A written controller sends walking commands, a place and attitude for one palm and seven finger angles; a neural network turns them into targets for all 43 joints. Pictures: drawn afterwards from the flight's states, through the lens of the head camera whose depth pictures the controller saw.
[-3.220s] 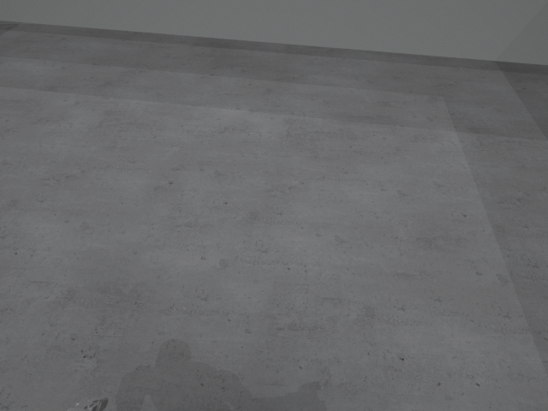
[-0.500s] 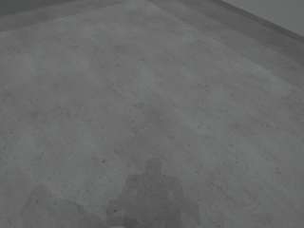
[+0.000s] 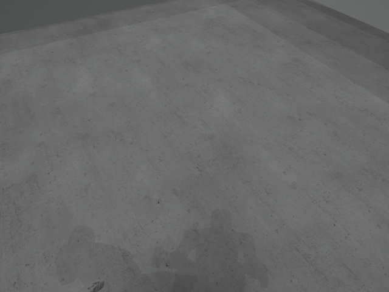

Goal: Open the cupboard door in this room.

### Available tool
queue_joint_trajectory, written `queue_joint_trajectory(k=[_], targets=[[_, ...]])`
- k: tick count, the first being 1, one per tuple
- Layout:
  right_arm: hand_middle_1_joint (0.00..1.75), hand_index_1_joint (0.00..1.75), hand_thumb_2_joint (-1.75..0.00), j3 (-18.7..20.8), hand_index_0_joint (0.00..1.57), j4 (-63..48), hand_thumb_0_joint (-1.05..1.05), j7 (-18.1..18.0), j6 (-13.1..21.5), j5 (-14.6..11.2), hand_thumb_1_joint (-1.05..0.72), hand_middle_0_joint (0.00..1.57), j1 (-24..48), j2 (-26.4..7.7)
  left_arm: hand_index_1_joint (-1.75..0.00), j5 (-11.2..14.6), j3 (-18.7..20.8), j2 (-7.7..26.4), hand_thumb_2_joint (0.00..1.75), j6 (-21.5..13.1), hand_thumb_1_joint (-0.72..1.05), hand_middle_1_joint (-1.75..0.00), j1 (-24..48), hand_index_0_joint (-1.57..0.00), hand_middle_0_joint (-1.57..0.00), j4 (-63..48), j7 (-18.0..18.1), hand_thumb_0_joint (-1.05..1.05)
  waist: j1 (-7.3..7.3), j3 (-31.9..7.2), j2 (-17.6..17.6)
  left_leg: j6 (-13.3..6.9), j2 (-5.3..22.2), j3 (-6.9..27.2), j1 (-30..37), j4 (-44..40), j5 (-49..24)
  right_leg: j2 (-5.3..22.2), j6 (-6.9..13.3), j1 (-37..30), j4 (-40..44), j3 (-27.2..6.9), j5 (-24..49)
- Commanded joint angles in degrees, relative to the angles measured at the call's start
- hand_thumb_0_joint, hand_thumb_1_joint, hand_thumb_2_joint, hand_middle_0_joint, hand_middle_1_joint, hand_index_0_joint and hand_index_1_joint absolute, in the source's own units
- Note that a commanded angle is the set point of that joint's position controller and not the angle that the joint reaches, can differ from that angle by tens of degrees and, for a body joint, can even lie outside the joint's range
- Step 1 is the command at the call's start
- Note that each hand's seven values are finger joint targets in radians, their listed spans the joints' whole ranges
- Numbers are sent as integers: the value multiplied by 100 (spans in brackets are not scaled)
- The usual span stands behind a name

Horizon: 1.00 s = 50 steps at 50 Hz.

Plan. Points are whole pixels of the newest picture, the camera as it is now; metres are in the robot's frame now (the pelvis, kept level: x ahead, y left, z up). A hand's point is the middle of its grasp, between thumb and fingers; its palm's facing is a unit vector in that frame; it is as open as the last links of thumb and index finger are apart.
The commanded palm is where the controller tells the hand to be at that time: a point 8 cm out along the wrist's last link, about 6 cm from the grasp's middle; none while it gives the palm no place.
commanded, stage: turn or walk to find it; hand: left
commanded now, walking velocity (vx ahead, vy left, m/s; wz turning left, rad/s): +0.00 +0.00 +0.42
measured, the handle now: out of the picture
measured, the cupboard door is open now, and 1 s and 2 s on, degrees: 0 0 0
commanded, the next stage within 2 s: none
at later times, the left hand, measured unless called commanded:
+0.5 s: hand out of the picture -0.06 +0.24 -0.19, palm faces +0.29 -0.93 -0.23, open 7.4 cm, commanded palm none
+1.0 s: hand out of the picture -0.03 +0.22 -0.14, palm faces +0.43 -0.86 -0.26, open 7.4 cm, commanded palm none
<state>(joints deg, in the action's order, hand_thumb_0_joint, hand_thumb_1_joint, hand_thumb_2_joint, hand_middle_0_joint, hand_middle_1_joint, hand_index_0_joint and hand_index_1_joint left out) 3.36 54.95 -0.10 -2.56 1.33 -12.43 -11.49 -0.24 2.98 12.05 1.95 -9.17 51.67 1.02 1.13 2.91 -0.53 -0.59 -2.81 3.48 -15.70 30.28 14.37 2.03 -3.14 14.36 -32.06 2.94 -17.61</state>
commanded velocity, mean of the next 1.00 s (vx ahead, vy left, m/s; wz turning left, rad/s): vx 0.00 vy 0.00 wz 0.42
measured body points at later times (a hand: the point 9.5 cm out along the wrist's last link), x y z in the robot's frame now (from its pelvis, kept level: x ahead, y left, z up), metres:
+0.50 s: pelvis -0.03 +0.03 -0.01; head +0.00 +0.07 +0.44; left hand -0.08 +0.28 -0.17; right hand +0.12 -0.20 -0.13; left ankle -0.05 +0.12 -0.73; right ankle -0.02 -0.11 -0.70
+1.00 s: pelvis -0.04 +0.00 +0.00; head -0.02 -0.01 +0.45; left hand -0.05 +0.26 -0.12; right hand +0.10 -0.22 -0.16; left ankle -0.08 +0.11 -0.69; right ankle +0.00 -0.10 -0.73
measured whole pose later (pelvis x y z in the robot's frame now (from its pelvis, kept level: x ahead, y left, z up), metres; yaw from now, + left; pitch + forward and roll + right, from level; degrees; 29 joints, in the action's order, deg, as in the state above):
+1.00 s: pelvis -0.04 +0.00 +0.00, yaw +25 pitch -1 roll +0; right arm 4.7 55.6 0.5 -4.5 1.4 -13.8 -13.1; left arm -0.8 2.1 10.3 1.2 -10.3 50.8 1.2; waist 1.3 2.9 -2.5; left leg 0.7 -3.2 3.6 -25.2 51.7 24.2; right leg 2.3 0.8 13.2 -30.6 5.5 -16.6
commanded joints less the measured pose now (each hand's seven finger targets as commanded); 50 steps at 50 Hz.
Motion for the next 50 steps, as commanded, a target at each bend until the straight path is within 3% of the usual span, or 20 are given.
queue_joint_trajectory(k=[1,3,6,15,17,19,20,21,22,23,26,29,37,41,43,44,45,46,47,50], targets=[[30,30,-90,249,20,-591,0,-5,87,-31,-90,20,43,-622,-30,-107,273,1395,90,-230,90,-30,-834,-20,-20,-241,122,0,-356,-581,1563,192,12,14,-1556,2266,1854,2556,1121,-1066,1623,-2087,1631],[30,30,-90,306,20,-423,0,45,-50,3,-90,20,122,-727,-30,-89,228,1080,90,-218,90,-30,-317,-20,-20,-361,121,0,-152,-43,1129,204,231,169,-1577,3593,1334,2029,1121,-188,1824,-1601,776],[30,30,-90,261,20,-214,0,118,-72,12,-90,20,-103,-624,-30,-97,132,770,90,-259,90,-30,-65,-20,-20,-415,115,0,10,10,842,352,397,-107,-1556,3859,662,1521,935,-268,1548,-578,1373],[30,30,-90,112,20,-331,0,107,-25,-64,-90,20,563,-464,-30,-164,234,1125,90,-223,90,-30,-800,-20,-20,-32,111,0,-385,-277,1115,419,489,-655,-1010,1855,1232,1823,1156,-975,1054,-198,2799],[30,30,-90,78,20,-336,0,90,26,-90,-90,20,507,-461,-30,-166,263,1206,90,-200,90,-30,-845,-20,-20,27,101,0,-391,-461,1182,354,400,-812,-651,1225,1181,1835,1111,-1053,799,-130,3164],[30,30,-90,79,20,-257,0,76,77,-91,-90,20,165,-505,-30,-139,281,1209,90,-176,90,-30,-655,-20,-20,67,99,0,-169,-608,1154,302,401,-908,-60,183,480,1755,845,-947,351,159,3015],[30,30,-90,105,20,-196,0,76,117,-70,-90,20,-51,-632,-30,-89,278,1143,90,-142,90,-30,-643,-20,-20,60,86,0,-42,-677,779,238,452,-882,619,-571,-316,1611,570,-490,-57,394,2530],[30,30,-90,203,20,-212,0,67,179,-27,-90,20,-186,-1103,-30,-47,254,892,90,-90,90,-30,-781,-20,-20,-38,58,0,31,-808,-405,-119,1343,257,1473,-961,-1342,1126,197,610,-988,689,1026],[30,30,-90,308,20,-219,0,44,170,-21,-90,20,-418,-1608,-30,-45,133,536,90,-63,90,-30,-652,-20,-20,-246,24,0,138,-678,-1811,-848,2583,1668,1646,-1128,-3137,515,-136,1724,-2092,698,-1887],[30,30,-90,322,20,-70,0,-35,171,-18,-90,20,-654,-1565,-30,-110,107,622,90,30,90,-30,-240,-20,-20,-277,82,0,358,-701,-1575,-1018,2580,1577,1281,-1170,-2971,509,-77,1643,-2797,89,-1929],[30,30,-90,167,20,-269,0,-112,196,-13,-90,20,70,-1129,-30,-86,166,644,90,8,90,-30,-198,-20,-20,-73,-2,0,17,-303,-839,-890,1879,921,810,-1142,-2395,520,-84,1722,-3279,-187,-848],[30,30,-90,144,20,-335,0,-107,241,-47,-90,20,209,-1076,-30,-73,165,640,90,14,90,-30,-462,-20,-20,54,-31,0,-94,-376,-737,-805,1610,581,802,-1214,-2411,455,-153,1469,-3047,-123,-502],[30,30,-90,242,20,-321,0,-75,167,12,-90,20,-53,-1137,-30,-54,124,482,90,-2,90,-30,-53,-20,-20,-234,12,0,93,-384,-739,-981,1620,1254,791,-1143,-2048,188,-148,1056,-1638,-123,-802],[30,30,-90,279,20,-382,0,-48,128,25,-90,20,76,-1145,-30,-25,125,476,90,-46,90,-30,-259,-20,-20,-265,41,0,-31,-406,-909,-895,1460,1499,346,-1000,-1988,-8,-52,350,-734,-59,-546],[30,30,-90,290,20,-421,0,-31,116,-7,-90,20,145,-1091,-30,-23,144,515,90,-100,90,-30,-568,-20,-20,-206,63,0,-196,-553,-678,-692,1239,1438,29,-696,-1705,-22,-15,-350,331,-5,169],[30,30,-90,285,20,-447,0,-6,124,-49,-90,20,143,-978,-30,-41,162,674,90,-153,90,-30,-724,-20,-20,-190,84,0,-280,-626,-426,-458,1017,1293,-342,-354,-1341,198,31,-920,1053,-186,615],[30,30,-90,233,20,-524,0,27,128,-93,-90,20,31,-641,-30,-111,242,1054,90,-210,90,-30,-800,-20,-20,-191,129,0,-293,-691,710,-104,448,671,-1312,555,-111,1292,376,-1600,1535,-1259,491],[30,30,-90,206,20,-679,0,36,114,-64,-90,20,104,-482,-30,-150,293,1415,90,-206,90,-30,-741,-20,-20,-282,126,0,-347,-451,1624,184,-137,-85,-1818,1783,1646,2469,1020,-1240,1786,-2191,827],[30,30,-90,287,20,-596,0,26,4,19,-90,20,152,-777,-30,-89,300,1296,90,-212,90,-30,-610,-20,-20,-356,134,0,-356,-389,1520,163,119,217,-1624,2762,1699,2481,1216,-465,1956,-2151,348],[30,30,-90,301,20,-311,0,125,-88,16,-90,20,-82,-666,-30,-97,161,876,90,-206,90,-30,178,-20,-20,-488,115,0,75,150,722,261,369,-6,-1539,3847,778,1643,957,143,1765,-889,389]])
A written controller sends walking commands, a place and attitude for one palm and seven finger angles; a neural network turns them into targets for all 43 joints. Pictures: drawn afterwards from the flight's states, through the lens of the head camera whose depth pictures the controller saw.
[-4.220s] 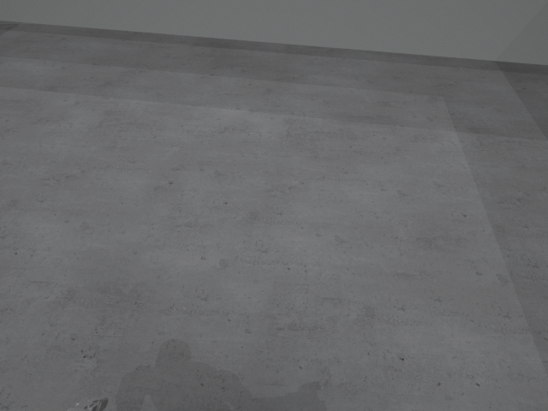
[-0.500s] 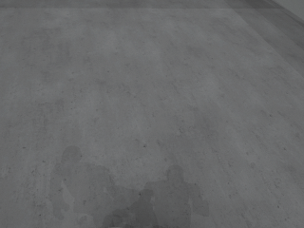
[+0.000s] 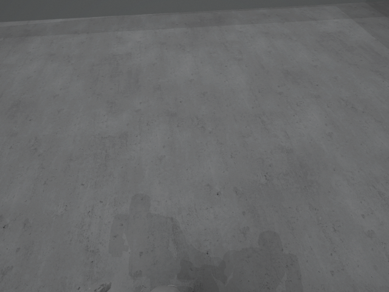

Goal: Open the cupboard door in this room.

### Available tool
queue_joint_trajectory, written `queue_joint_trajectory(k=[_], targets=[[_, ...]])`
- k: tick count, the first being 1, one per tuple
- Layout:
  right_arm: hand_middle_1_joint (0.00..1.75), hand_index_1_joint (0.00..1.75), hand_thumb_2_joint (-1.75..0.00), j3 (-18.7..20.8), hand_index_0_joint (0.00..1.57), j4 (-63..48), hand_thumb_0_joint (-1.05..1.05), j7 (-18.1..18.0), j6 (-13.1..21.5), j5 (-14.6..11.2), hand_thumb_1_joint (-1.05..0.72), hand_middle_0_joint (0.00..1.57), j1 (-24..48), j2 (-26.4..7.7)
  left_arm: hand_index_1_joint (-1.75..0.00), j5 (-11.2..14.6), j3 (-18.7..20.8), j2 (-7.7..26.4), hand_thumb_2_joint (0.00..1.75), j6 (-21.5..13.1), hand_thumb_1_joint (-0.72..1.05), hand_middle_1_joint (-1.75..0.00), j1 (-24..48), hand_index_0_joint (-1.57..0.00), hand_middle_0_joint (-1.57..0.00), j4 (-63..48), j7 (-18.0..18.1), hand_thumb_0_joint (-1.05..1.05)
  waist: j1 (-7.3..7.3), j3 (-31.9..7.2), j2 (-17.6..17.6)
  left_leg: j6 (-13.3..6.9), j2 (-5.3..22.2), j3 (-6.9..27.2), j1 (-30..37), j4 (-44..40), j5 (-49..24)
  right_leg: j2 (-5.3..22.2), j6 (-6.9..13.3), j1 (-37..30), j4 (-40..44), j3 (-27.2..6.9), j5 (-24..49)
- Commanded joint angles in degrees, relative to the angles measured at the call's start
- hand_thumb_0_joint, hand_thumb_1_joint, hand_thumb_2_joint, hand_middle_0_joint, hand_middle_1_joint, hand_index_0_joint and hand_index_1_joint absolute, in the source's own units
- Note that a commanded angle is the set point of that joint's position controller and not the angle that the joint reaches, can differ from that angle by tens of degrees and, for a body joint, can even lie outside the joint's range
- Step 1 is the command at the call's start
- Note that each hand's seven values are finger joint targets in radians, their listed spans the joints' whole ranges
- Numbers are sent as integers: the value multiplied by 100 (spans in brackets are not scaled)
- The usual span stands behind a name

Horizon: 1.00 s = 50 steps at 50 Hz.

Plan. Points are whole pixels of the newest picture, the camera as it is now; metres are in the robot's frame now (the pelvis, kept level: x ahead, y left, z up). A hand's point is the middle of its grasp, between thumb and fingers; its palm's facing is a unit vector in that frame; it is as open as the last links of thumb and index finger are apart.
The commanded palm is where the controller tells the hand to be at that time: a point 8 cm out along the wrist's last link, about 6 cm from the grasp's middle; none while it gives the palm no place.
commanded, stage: turn or walk to find it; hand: left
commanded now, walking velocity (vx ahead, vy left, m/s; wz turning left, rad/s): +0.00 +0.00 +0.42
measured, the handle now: out of the picture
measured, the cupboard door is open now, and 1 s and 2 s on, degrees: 0 0 0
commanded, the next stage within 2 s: none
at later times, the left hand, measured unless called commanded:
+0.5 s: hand out of the picture -0.03 +0.27 -0.17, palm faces +0.26 -0.94 -0.23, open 7.4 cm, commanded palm none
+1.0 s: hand out of the picture -0.05 +0.21 -0.14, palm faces +0.43 -0.87 -0.26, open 7.4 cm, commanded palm none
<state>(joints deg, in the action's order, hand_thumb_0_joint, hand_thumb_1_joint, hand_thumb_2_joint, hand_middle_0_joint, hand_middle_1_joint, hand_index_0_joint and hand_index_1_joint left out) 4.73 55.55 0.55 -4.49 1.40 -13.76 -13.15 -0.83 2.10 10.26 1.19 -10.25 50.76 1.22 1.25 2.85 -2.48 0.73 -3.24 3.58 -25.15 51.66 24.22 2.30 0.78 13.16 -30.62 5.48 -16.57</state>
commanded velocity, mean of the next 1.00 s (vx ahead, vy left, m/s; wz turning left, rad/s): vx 0.00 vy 0.00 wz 0.42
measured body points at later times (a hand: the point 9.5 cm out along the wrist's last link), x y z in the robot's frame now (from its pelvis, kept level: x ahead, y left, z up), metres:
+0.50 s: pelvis -0.02 +0.05 +0.01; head +0.00 +0.09 +0.45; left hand -0.04 +0.32 -0.15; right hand +0.11 -0.17 -0.12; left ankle -0.03 +0.14 -0.73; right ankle -0.02 -0.10 -0.66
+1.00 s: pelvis -0.04 +0.00 +0.01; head -0.02 -0.02 +0.45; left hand -0.07 +0.25 -0.12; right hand +0.09 -0.23 -0.15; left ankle -0.11 +0.13 -0.65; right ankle +0.00 -0.09 -0.73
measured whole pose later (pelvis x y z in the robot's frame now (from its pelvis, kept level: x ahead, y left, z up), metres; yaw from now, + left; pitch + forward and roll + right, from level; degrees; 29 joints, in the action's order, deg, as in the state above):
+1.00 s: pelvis -0.04 +0.00 +0.01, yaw +25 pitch -2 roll +1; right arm 5.3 56.7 1.0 -4.9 1.6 -15.1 -14.3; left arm -0.9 1.9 9.4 1.3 -12.2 52.5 1.3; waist 1.6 3.1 -2.1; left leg 3.3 0.8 1.6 -27.6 64.3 20.9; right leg 3.9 1.5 11.4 -28.2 9.2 -14.9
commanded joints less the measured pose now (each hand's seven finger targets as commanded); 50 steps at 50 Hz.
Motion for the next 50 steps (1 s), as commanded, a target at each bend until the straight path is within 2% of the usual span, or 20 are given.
queue_joint_trajectory(k=[1,9,11,13,14,15,16,18,20,22,31,35,37,38,39,40,42,44,46,50], targets=[[30,30,-90,141,20,-331,0,68,110,8,-90,20,-61,-451,-30,-43,232,986,90,-159,90,-30,232,-20,-20,-389,88,0,71,68,1014,192,415,-116,-612,1685,-324,1486,515,87,1499,-870,671],[30,30,-90,-15,20,-449,0,44,197,-79,-90,20,595,-291,-30,-114,345,1335,90,-136,90,-30,-568,-20,-20,29,76,0,-396,-203,1366,282,503,-669,-19,-492,363,1809,743,-736,874,-534,2453],[30,30,-90,-34,20,-391,0,20,240,-98,-90,20,433,-274,-30,-106,369,1424,90,-108,90,-30,-601,-20,-20,84,65,0,-342,-402,1419,240,383,-872,391,-1195,95,1747,627,-810,536,-385,2913],[30,30,-90,-28,20,-295,0,8,292,-82,-90,20,49,-395,-30,-50,372,1390,90,-64,90,-30,-461,-20,-20,100,54,0,-104,-577,1236,165,375,-916,1229,-2356,-930,1577,248,-469,5,-25,2524],[30,30,-90,32,20,-268,0,23,345,-73,-90,20,-167,-659,-30,1,349,1225,90,-24,90,-30,-454,-20,-20,59,41,0,30,-720,488,45,753,-490,2026,-2968,-1703,1357,-37,192,-722,213,1688],[30,30,-90,160,20,-304,0,1,391,-17,-90,20,-301,-1267,-30,29,293,823,90,19,90,-30,-562,-20,-20,-138,1,0,73,-721,-1298,-570,2213,1366,2637,-3158,-3406,623,-477,1657,-1848,497,-893],[30,30,-90,211,20,-210,0,-46,357,-24,-90,20,-561,-1467,-30,-31,193,753,90,79,90,-30,-140,-20,-20,-262,33,0,312,-709,-1557,-1087,2654,1698,2158,-3365,-3581,446,-488,1709,-2733,39,-2080],[30,30,-90,123,20,-223,0,-153,367,-5,-90,20,-213,-1138,-30,-12,263,830,90,116,90,-30,235,-20,-20,-165,15,0,204,-213,-1122,-1072,2168,1380,1546,-3418,-2929,488,-422,1860,-3373,-438,-1406],[30,30,-90,30,20,-353,0,-171,416,-15,-90,20,239,-921,-30,-28,267,791,90,78,90,-30,-105,-20,-20,42,-53,0,-57,-294,-702,-911,1788,843,1637,-3362,-3042,474,-475,1775,-3395,-422,-782],[30,30,-90,15,20,-356,0,-183,453,-39,-90,20,155,-893,-30,-17,260,791,90,69,90,-30,-188,-20,-20,103,-57,0,-41,-452,-560,-917,1665,728,1908,-3312,-3537,411,-528,1715,-3214,-417,-647],[30,30,-90,102,20,-375,0,-150,370,4,-90,20,-46,-945,-30,9,223,681,90,85,90,-30,160,-20,-20,-151,-2,0,109,-379,-473,-1115,1690,1383,1783,-3348,-2912,199,-542,1333,-2022,-463,-912],[30,30,-90,129,20,-443,0,-114,323,23,-90,20,114,-960,-30,35,207,643,90,36,90,-30,-90,-20,-20,-175,21,0,-14,-435,-606,-1037,1524,1577,1317,-3192,-2822,-13,-437,556,-964,-371,-725],[30,30,-90,141,20,-491,0,-97,311,-16,-90,20,241,-920,-30,45,223,692,90,-24,90,-30,-474,-20,-20,-93,40,0,-222,-573,-503,-816,1279,1469,912,-2841,-2573,-40,-406,-251,204,-314,73],[30,30,-90,132,20,-504,0,-74,316,-60,-90,20,222,-771,-30,25,256,849,90,-84,90,-30,-640,-20,-20,-75,59,0,-300,-647,-94,-540,990,1253,447,-2448,-2049,216,-349,-903,975,-518,493],[30,30,-90,86,20,-577,0,-32,315,-112,-90,20,110,-409,-30,-65,347,1336,90,-146,90,-30,-684,-20,-20,-91,110,0,-309,-606,1189,-138,312,530,-638,-1411,-707,1464,60,-1544,1494,-1825,348],[30,30,-90,87,20,-722,0,-33,295,-61,-90,20,174,-373,-30,-76,379,1625,90,-124,90,-30,-611,-20,-20,-211,100,0,-352,-432,1789,68,-75,-26,-852,-154,756,2514,655,-936,1696,-2510,617],[30,30,-90,186,20,-528,0,-3,131,4,-90,20,197,-608,-30,-21,350,1321,90,-124,90,-30,-72,-20,-20,-348,104,0,-152,3,1321,56,259,199,-651,1341,336,2127,737,229,1946,-2127,-380],[30,30,-90,166,20,-318,0,57,94,12,-90,20,-78,-509,-30,-24,252,991,90,-135,90,-30,376,-20,-20,-395,99,0,123,247,941,137,434,26,-616,1775,-278,1636,536,452,1750,-1188,-36],[30,30,-90,129,20,-249,0,63,99,11,-90,20,-179,-434,-30,-33,223,932,90,-184,90,-30,188,-20,-20,-338,91,0,54,84,1025,250,461,-132,-607,1725,-461,1493,498,83,1571,-761,585],[30,30,-90,79,20,-299,0,56,101,-13,-90,20,198,-372,-30,-65,269,1084,90,-170,90,-30,-319,-20,-20,-111,88,0,-214,-9,1045,336,534,-354,-487,894,-119,1664,628,-375,1429,-634,1016]])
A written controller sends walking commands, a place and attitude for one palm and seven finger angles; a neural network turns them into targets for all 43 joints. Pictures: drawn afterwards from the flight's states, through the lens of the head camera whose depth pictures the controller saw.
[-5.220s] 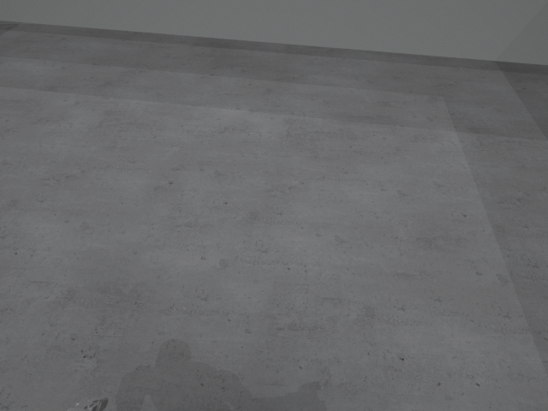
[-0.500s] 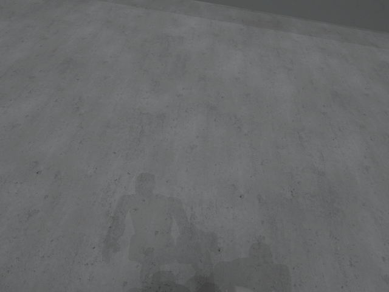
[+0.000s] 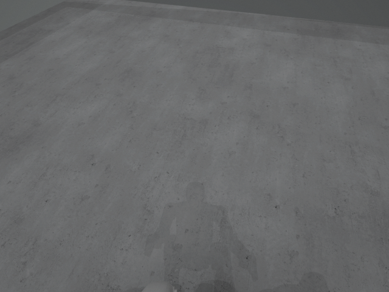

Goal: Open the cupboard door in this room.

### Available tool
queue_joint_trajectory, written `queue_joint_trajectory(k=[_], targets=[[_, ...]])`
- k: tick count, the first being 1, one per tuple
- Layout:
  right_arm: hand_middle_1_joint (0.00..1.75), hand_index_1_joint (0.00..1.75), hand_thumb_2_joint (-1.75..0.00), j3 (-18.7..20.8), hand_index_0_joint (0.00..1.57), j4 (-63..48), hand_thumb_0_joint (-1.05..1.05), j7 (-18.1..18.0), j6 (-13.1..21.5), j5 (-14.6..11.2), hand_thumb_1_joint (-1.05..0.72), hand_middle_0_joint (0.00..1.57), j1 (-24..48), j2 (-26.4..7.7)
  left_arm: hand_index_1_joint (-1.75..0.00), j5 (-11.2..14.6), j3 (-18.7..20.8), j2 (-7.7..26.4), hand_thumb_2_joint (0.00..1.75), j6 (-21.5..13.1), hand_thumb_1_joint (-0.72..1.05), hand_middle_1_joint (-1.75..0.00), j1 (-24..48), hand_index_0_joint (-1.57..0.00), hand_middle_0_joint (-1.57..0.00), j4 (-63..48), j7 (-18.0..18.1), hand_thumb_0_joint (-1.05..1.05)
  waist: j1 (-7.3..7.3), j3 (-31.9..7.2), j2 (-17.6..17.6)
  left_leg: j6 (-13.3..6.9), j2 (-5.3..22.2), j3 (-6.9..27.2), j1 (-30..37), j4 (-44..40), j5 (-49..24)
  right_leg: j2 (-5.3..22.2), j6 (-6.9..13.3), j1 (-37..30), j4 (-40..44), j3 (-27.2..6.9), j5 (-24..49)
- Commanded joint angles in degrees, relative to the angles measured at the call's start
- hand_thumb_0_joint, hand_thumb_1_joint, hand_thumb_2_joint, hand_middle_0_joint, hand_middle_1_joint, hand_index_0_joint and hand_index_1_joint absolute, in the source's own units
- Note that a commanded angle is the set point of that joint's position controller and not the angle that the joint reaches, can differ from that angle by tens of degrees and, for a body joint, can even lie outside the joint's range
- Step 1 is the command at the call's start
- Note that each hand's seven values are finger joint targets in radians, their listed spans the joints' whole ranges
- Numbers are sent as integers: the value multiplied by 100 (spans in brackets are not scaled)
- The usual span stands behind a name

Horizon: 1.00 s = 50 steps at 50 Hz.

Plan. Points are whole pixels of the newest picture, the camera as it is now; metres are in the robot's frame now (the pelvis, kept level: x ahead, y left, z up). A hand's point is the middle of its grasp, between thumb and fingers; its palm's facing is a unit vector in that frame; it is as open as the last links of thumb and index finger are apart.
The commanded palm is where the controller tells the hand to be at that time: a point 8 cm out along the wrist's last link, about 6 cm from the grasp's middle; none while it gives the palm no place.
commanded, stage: turn or walk to find it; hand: left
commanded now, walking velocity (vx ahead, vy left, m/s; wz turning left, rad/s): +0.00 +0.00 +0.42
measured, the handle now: out of the picture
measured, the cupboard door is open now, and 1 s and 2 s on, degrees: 0 0 0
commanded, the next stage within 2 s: none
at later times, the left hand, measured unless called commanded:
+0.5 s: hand out of the picture -0.02 +0.28 -0.17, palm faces +0.26 -0.94 -0.24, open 7.4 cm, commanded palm none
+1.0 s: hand out of the picture -0.06 +0.20 -0.15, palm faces +0.44 -0.86 -0.26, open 7.4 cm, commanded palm none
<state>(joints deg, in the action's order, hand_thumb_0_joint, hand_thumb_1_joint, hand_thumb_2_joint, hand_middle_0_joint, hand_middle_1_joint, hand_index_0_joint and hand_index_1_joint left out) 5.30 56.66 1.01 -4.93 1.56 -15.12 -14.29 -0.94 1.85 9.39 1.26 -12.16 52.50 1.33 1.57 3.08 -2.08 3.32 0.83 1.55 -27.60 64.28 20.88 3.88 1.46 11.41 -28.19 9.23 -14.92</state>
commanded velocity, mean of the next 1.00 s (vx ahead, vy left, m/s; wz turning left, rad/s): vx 0.00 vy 0.00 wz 0.42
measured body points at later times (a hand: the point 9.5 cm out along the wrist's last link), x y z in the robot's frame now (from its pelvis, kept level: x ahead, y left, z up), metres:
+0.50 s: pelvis -0.03 +0.06 +0.00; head -0.01 +0.08 +0.45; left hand -0.03 +0.33 -0.15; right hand +0.11 -0.16 -0.13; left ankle -0.04 +0.15 -0.74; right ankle -0.01 -0.10 -0.67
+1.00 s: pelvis -0.04 +0.00 +0.00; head +0.00 -0.01 +0.45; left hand -0.08 +0.25 -0.13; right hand +0.09 -0.23 -0.16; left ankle -0.13 +0.14 -0.66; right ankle +0.00 -0.08 -0.74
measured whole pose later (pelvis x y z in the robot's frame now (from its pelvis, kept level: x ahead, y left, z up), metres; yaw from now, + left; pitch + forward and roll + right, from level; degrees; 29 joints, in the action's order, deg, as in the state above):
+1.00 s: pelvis -0.04 +0.00 +0.00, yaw +26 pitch -1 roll +2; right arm 4.9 57.5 0.8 -5.1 1.4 -14.3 -14.4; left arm -1.1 1.8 9.4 0.7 -12.7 53.2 1.2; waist 1.0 4.1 -1.5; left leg 4.2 2.0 1.3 -25.3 60.2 23.0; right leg 4.9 1.7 10.9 -28.4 10.6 -16.2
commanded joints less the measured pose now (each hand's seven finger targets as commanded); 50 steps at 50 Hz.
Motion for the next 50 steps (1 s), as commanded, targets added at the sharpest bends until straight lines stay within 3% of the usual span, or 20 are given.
queue_joint_trajectory(k=[1,5,7,9,10,11,12,13,14,16,19,29,32,34,35,36,37,39,41,50], targets=[[30,30,-90,7,20,-419,0,5,148,-34,-90,20,430,-248,-30,-63,307,1232,90,-168,90,-30,-233,-20,-20,-232,70,0,-310,-37,1088,82,132,-216,-181,-610,332,1548,587,-276,1134,-992,1022],[30,30,-90,-69,20,-482,0,-11,217,-90,-90,20,657,-197,-30,-97,370,1402,90,-137,90,-30,-431,-20,-20,-74,57,0,-446,-271,1297,20,128,-458,252,-1684,649,1705,691,-545,806,-901,1794],[30,30,-90,-91,20,-455,0,-32,261,-114,-90,20,524,-176,-30,-98,396,1481,90,-115,90,-30,-388,-20,-20,-32,50,0,-381,-434,1382,-24,68,-605,589,-2246,569,1722,645,-583,543,-775,2150],[30,30,-90,-97,20,-387,0,-47,317,-114,-90,20,225,-220,-30,-58,396,1438,90,-80,90,-30,-270,-20,-20,7,40,0,-185,-573,1196,-81,33,-688,1308,-3372,-221,1597,333,-328,21,-459,2068],[30,30,-90,-68,20,-339,0,-42,370,-99,-90,20,13,-384,-30,-4,383,1337,90,-40,90,-30,-283,-20,-20,-22,28,0,-43,-685,677,-167,161,-541,2017,-4126,-985,1411,27,176,-528,-194,1594],[30,30,-90,45,20,-371,0,-59,428,-50,-90,20,-119,-904,-30,44,344,1039,90,9,90,-30,-349,-20,-20,-164,-2,0,24,-741,-759,-625,1315,1033,2639,-4560,-1944,752,-399,1366,-1595,153,-86],[30,30,-90,130,20,-376,0,-83,394,-49,-90,20,-288,-1361,-30,7,234,772,90,39,90,-30,-110,-20,-20,-384,-26,0,142,-596,-1649,-1251,2281,1916,2555,-4697,-3230,342,-581,2111,-2594,-54,-2145],[30,30,-90,126,20,-258,0,-154,411,-31,-90,20,-403,-1237,-30,-36,236,868,90,124,90,-30,273,-20,-20,-358,31,0,304,-571,-1495,-1320,2125,1836,2092,-4766,-2783,347,-527,1989,-3183,-591,-2020],[30,30,-90,82,20,-301,0,-201,400,-30,-90,20,-135,-1121,-30,-18,269,879,90,135,90,-30,396,-20,-20,-339,9,0,170,-349,-1360,-1287,1901,1685,1857,-4745,-2348,351,-515,2136,-3504,-758,-1663],[30,30,-90,-29,20,-446,0,-223,443,-34,-90,20,403,-837,-30,-24,293,897,90,92,90,-30,141,-20,-20,-106,-70,0,-93,-182,-779,-1136,1396,1071,1846,-4679,-2590,326,-555,2089,-3647,-773,-904],[30,30,-90,-50,20,-440,0,-236,500,-72,-90,20,314,-773,-30,-4,283,901,90,69,90,-30,-23,-20,-20,-5,-74,0,-105,-419,-570,-1146,1227,840,2217,-4576,-3396,260,-633,1942,-3442,-765,-716],[30,30,-90,48,20,-474,0,-193,398,-4,-90,20,115,-823,-30,28,234,767,90,58,90,-30,419,-20,-20,-347,-9,0,63,-356,-653,-1348,1237,1683,1924,-4523,-2781,-29,-594,1323,-1994,-819,-1081],[30,30,-90,72,20,-542,0,-173,371,5,-90,20,300,-852,-30,58,229,738,90,17,90,-30,112,-20,-20,-330,6,0,-92,-482,-717,-1259,1071,1781,1602,-4333,-2768,-203,-515,651,-1075,-724,-783],[30,30,-90,78,20,-584,0,-150,358,-46,-90,20,372,-766,-30,56,249,844,90,-59,90,-30,-268,-20,-20,-253,27,0,-297,-605,-451,-985,788,1662,1046,-3904,-2382,-171,-480,-321,246,-711,172],[30,30,-90,53,20,-615,0,-123,369,-90,-90,20,317,-553,-30,15,298,1085,90,-121,90,-30,-425,-20,-20,-238,56,0,-356,-696,173,-672,416,1349,423,-3383,-1524,378,-339,-1025,894,-1207,340],[30,30,-90,-10,20,-748,0,-88,379,-122,-90,20,213,-168,-30,-70,395,1588,90,-170,90,-30,-494,-20,-20,-251,98,0,-362,-662,1668,-242,-431,343,-580,-2181,333,1839,229,-1434,1248,-2692,586],[30,30,-90,58,20,-745,0,-115,306,-35,-90,20,244,-405,-30,-21,390,1656,90,-148,90,-30,-381,-20,-20,-377,89,0,-389,-586,1581,-187,-373,358,-505,-1017,1162,2410,732,-644,1406,-2891,527],[30,30,-90,112,20,-615,0,-64,181,-21,-90,20,314,-484,-30,0,364,1348,90,-118,90,-30,184,-20,-20,-511,108,0,-156,-24,1099,-206,-116,453,-439,198,678,1922,682,307,1538,-2403,-89],[30,30,-90,75,20,-401,0,-4,163,-7,-90,20,34,-352,-30,-5,255,1047,90,-177,90,-30,471,-20,-20,-540,74,0,39,58,844,-79,-18,223,-424,521,30,1370,469,202,1251,-1378,633],[30,30,-90,-55,20,-431,0,-16,181,-63,-90,20,599,-220,-30,-72,326,1290,90,-179,90,-30,-373,-20,-20,-115,67,0,-354,-182,1217,97,143,-291,-45,-1037,486,1604,661,-600,834,-849,2180]])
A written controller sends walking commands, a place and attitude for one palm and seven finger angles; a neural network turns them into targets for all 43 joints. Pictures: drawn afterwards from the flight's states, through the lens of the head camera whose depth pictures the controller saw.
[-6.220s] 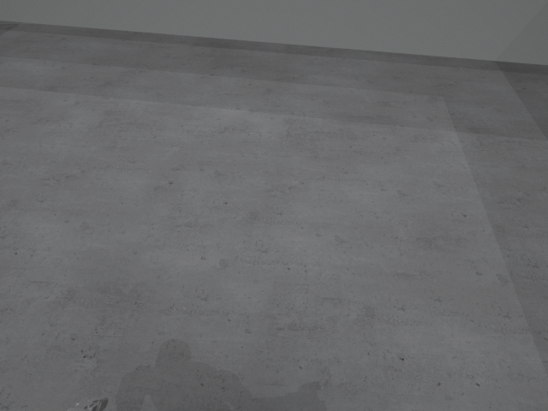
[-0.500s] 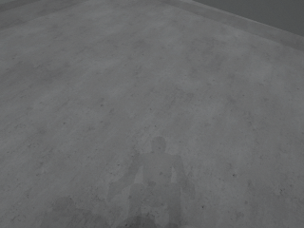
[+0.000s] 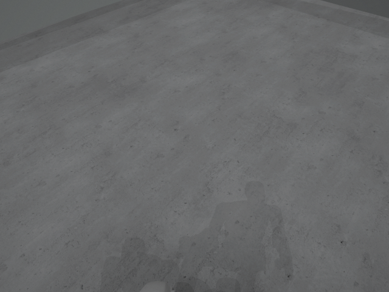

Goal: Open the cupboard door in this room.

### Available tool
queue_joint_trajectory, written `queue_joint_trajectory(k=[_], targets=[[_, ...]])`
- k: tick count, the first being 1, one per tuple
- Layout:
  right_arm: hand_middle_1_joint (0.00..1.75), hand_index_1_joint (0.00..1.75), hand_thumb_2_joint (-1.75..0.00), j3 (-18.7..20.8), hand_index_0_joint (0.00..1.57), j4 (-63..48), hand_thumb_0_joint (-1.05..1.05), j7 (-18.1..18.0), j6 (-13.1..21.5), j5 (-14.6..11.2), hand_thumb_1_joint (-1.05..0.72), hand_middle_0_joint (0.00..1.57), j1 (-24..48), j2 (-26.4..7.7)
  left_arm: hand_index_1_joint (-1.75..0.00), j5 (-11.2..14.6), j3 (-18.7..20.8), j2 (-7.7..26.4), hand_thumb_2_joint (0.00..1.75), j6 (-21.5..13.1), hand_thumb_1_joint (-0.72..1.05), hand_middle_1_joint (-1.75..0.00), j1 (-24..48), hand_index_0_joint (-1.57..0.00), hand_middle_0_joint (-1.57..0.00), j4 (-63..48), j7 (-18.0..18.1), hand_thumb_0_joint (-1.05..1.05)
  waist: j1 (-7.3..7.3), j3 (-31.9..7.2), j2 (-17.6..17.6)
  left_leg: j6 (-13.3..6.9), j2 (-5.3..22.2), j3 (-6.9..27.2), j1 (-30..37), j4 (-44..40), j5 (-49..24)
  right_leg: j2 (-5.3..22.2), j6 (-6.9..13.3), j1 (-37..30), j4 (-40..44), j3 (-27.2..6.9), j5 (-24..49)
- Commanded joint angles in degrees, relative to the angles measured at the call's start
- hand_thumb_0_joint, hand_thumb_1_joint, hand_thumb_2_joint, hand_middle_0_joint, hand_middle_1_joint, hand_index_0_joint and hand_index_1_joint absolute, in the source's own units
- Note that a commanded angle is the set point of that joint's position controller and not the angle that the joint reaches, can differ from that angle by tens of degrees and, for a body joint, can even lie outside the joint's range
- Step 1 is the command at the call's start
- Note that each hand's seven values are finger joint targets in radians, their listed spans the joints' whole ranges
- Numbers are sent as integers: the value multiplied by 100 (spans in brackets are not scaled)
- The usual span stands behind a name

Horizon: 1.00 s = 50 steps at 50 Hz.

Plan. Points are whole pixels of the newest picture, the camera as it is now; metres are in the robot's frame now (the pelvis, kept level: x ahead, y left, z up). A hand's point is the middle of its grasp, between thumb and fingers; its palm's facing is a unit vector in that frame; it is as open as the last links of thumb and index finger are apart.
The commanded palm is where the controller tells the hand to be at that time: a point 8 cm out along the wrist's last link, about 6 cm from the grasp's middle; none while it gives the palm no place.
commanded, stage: turn or walk to find it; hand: left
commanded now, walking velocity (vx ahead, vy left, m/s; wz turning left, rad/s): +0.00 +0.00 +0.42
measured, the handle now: out of the picture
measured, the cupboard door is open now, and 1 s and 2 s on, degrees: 0 0 0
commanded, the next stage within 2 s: none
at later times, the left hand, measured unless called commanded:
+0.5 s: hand out of the picture +0.01 +0.26 -0.16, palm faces +0.24 -0.94 -0.26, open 7.4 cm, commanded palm none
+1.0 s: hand out of the picture -0.09 +0.20 -0.17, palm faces +0.45 -0.86 -0.24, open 7.4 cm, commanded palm none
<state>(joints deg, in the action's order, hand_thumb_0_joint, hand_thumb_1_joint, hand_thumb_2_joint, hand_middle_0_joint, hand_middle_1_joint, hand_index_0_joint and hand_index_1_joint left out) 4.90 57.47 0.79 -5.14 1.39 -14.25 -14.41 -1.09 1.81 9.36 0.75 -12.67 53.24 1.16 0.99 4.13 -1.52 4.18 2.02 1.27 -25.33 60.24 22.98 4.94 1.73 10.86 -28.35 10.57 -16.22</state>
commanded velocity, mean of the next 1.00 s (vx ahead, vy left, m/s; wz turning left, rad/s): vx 0.00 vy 0.00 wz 0.42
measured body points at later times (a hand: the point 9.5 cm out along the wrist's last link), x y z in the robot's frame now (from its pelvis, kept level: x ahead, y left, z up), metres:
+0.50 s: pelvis -0.02 +0.04 +0.00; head +0.00 +0.05 +0.45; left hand +0.00 +0.31 -0.14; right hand +0.12 -0.18 -0.14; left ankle -0.03 +0.15 -0.74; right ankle +0.00 -0.10 -0.69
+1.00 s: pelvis -0.05 +0.00 +0.00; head -0.02 +0.01 +0.44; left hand -0.11 +0.25 -0.15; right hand +0.10 -0.22 -0.15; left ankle -0.12 +0.12 -0.71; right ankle +0.01 -0.09 -0.74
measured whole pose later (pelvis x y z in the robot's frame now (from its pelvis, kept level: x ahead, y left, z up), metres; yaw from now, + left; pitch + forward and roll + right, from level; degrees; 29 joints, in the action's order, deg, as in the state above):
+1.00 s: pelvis -0.05 +0.00 +0.00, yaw +25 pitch -1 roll +1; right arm 4.0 57.3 0.8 -4.7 0.9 -12.2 -13.5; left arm -1.5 2.4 11.0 1.1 -13.4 54.3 0.9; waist -0.7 4.8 0.7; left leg 3.4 2.6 -2.1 -18.8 46.2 25.8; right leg 7.4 0.4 13.5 -30.8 13.2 -15.6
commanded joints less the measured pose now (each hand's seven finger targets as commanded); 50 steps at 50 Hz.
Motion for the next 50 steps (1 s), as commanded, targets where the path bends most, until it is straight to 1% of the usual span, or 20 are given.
queue_joint_trajectory(k=[1,4,7,8,9,10,12,14,16,24,28,29,30,31,32,34,36,41,47,50], targets=[[30,30,-90,-37,20,-519,0,6,227,-56,-90,20,586,-184,-30,-66,346,1323,90,-121,90,-30,-370,-20,-20,-159,82,0,-345,-369,1169,-5,1,-341,-140,-952,336,1504,652,-626,749,-957,2545],[30,30,-90,-87,20,-538,0,-14,294,-101,-90,20,579,-156,-30,-74,393,1429,90,-89,90,-30,-377,-20,-20,-54,73,0,-341,-562,1339,-94,-38,-517,294,-1829,360,1587,646,-746,415,-875,2942],[30,30,-90,-76,20,-444,0,-32,370,-82,-90,20,218,-300,-30,-6,388,1420,90,-28,90,-30,-310,-20,-20,1,54,0,-83,-725,1018,-213,-82,-683,1482,-3449,-974,1376,155,-185,-267,-450,2487],[30,30,-90,-6,20,-431,0,-30,428,-57,-90,20,47,-639,-30,39,363,1247,90,10,90,-30,-351,-20,-20,-74,33,0,29,-899,191,-424,458,-62,2305,-3898,-1837,1055,-165,580,-1013,-182,1550],[30,30,-90,113,20,-471,0,-39,445,-26,-90,20,-152,-1161,-30,50,278,872,90,31,90,-30,-297,-20,-20,-265,-9,0,128,-891,-1399,-986,1807,1563,2877,-4010,-3622,364,-541,1930,-2128,31,-1222],[30,30,-90,142,20,-365,0,-83,410,-28,-90,20,-406,-1291,-30,-7,208,855,90,96,90,-30,87,-20,-20,-409,25,0,323,-833,-1382,-1470,2134,1730,2351,-4135,-3798,217,-546,1918,-2921,-435,-2094],[30,30,-90,69,20,-419,0,-185,414,-13,-90,20,53,-1016,-30,23,271,927,90,153,90,-30,363,-20,-20,-320,21,0,172,-363,-1307,-1466,1686,1458,1768,-4203,-3192,256,-535,2086,-3505,-892,-1481],[30,30,-90,-21,20,-570,0,-194,458,-23,-90,20,453,-818,-30,13,282,910,90,121,90,-30,98,-20,-20,-146,-47,0,-49,-341,-820,-1305,1315,991,1683,-4158,-3268,219,-573,1945,-3533,-871,-911],[30,30,-90,-10,20,-592,0,-188,483,-37,-90,20,454,-836,-30,16,257,878,90,121,90,-30,-17,-20,-20,-101,-54,0,-64,-488,-645,-1292,1156,833,1831,-4128,-3425,144,-635,1839,-3315,-850,-773],[30,30,-90,86,20,-626,0,-147,411,6,-90,20,259,-878,-30,39,226,764,90,93,90,-30,283,-20,-20,-394,-15,0,81,-520,-746,-1408,1124,1422,1743,-4035,-3048,-116,-618,1358,-1911,-832,-967],[30,30,-90,121,20,-709,0,-121,377,-11,-90,20,416,-851,-30,68,238,784,90,-6,90,-30,-201,-20,-20,-334,8,0,-165,-736,-697,-1162,824,1458,1251,-3553,-3086,-315,-553,232,-235,-689,-68],[30,30,-90,118,20,-727,0,-104,382,-51,-90,20,431,-760,-30,58,262,924,90,-58,90,-30,-388,-20,-20,-297,23,0,-264,-776,-454,-934,608,1363,839,-3250,-2616,-171,-518,-392,513,-793,502],[30,30,-90,80,20,-793,0,-72,393,-97,-90,20,344,-461,-30,-14,330,1280,90,-121,90,-30,-554,-20,-20,-293,66,0,-325,-885,505,-589,108,846,0,-2442,-1405,789,-257,-1125,1013,-1693,684],[30,30,-90,16,20,-963,0,-49,392,-85,-90,20,423,-178,-30,-71,409,1724,90,-136,90,-30,-544,-20,-20,-335,86,0,-368,-663,1786,-264,-605,91,-805,-1239,778,2068,416,-1083,1205,-2882,1376],[30,30,-90,106,20,-907,0,-77,286,-9,-90,20,462,-472,-30,-3,426,1636,90,-143,90,-30,-475,-20,-20,-395,94,0,-419,-611,1755,-290,-347,466,-609,-221,1017,2252,714,-289,1383,-2937,1071],[30,30,-90,138,20,-704,0,-21,207,-16,-90,20,339,-463,-30,5,353,1318,90,-100,90,-30,203,-20,-20,-536,110,0,-74,-164,939,-274,-166,423,-646,772,390,1759,644,252,1379,-2241,539],[30,30,-90,109,20,-507,0,33,172,2,-90,20,74,-342,-30,-6,262,1088,90,-134,90,-30,420,-20,-20,-589,85,0,66,-71,935,-158,-110,204,-545,978,-167,1288,407,327,1228,-1370,790],[30,30,-90,63,20,-482,0,37,153,-9,-90,20,266,-301,-30,-34,284,1162,90,-134,90,-30,8,-20,-20,-404,102,0,-152,-100,1006,-20,21,-53,-463,328,-92,1420,504,-15,1244,-1126,834],[30,30,-90,-53,20,-559,0,16,253,-83,-90,20,621,-183,-30,-80,379,1449,90,-81,90,-30,-357,-20,-20,-140,73,0,-413,-394,1260,-90,-1,-477,157,-1374,456,1635,668,-422,801,-991,1861],[30,30,-90,-82,20,-474,0,-25,332,-92,-90,20,217,-167,-30,-53,407,1470,90,-48,90,-30,-237,-20,-20,-75,64,0,-192,-668,1150,-153,-74,-677,867,-2631,-157,1562,426,-377,225,-691,2170]])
